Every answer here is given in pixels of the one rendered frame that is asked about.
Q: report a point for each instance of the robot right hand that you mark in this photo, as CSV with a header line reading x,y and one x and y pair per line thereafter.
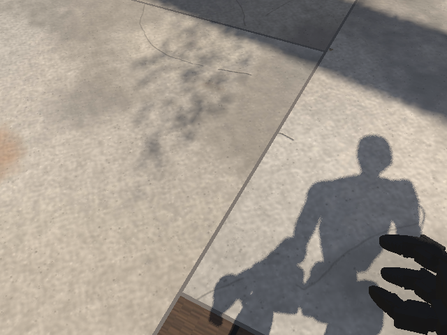
x,y
412,315

